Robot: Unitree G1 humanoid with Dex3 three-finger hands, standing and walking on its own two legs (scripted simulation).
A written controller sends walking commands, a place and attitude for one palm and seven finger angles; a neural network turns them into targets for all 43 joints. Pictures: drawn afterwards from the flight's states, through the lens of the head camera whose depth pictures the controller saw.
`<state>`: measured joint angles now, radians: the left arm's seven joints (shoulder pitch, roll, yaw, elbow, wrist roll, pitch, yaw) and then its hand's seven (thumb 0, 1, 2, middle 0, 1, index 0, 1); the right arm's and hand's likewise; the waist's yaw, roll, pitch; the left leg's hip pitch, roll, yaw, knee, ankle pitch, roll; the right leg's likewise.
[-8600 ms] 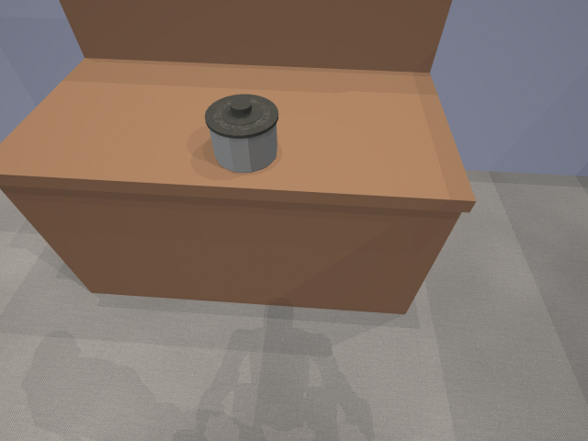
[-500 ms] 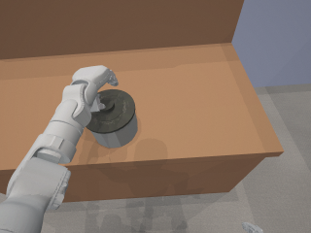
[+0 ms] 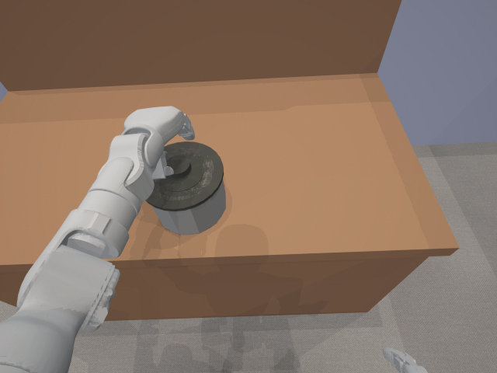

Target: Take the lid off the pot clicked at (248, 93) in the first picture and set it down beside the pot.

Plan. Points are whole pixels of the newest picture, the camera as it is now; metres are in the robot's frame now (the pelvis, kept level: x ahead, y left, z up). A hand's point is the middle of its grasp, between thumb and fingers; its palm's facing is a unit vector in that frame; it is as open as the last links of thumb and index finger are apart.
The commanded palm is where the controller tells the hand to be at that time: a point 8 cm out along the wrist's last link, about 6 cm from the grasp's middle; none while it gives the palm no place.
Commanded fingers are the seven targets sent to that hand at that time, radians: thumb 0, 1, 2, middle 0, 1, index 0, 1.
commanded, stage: move the open hand above the knob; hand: left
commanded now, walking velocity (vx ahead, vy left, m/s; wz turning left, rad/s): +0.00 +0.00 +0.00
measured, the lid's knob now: (178, 166) +0.49 +0.14 +0.02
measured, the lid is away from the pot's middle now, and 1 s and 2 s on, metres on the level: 0.00 0.00 0.00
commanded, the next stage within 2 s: lower the open fingers around the knob in 0.10 s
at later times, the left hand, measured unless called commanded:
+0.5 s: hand (166, 161) +0.45 +0.14 +0.07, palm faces -0.35 -0.07 -0.93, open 10.1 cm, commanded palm +0.46 +0.14 +0.13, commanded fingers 0.00 -0.23 1.27 -0.81 -0.08 -0.81 -0.08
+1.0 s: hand (170, 172) +0.45 +0.14 +0.05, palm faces -0.36 -0.07 -0.93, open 10.1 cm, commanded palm +0.45 +0.15 +0.10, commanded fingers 0.00 -0.23 1.27 -0.81 -0.08 -0.81 -0.08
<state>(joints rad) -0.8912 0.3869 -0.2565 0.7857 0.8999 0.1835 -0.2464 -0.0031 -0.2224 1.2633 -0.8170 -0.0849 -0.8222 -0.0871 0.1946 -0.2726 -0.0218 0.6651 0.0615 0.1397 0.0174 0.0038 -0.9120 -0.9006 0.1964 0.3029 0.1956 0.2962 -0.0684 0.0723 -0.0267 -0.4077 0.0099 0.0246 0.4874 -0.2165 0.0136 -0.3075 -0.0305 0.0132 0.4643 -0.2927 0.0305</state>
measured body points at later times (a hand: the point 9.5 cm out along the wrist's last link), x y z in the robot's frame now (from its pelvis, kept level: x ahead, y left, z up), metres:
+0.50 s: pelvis +0.00 +0.00 +0.00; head +0.05 -0.03 +0.45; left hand +0.47 +0.14 +0.13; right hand +0.09 -0.27 -0.13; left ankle +0.01 +0.11 -0.74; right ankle -0.04 -0.14 -0.74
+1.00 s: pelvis +0.00 +0.00 +0.00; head +0.06 -0.02 +0.44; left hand +0.47 +0.14 +0.10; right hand +0.07 -0.27 -0.14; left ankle +0.01 +0.11 -0.74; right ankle -0.04 -0.14 -0.74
